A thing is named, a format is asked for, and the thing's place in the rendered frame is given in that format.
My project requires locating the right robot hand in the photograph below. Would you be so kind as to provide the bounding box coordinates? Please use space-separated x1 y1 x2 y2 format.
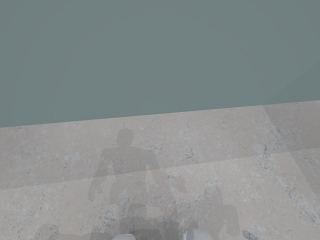
242 229 263 240

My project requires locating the robot right thigh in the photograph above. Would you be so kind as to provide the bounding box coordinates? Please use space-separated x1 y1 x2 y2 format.
182 228 213 240

